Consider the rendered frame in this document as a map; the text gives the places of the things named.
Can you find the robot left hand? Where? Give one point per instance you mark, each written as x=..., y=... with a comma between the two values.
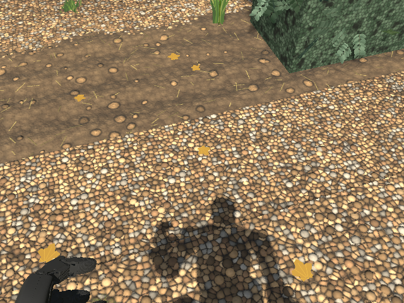
x=38, y=287

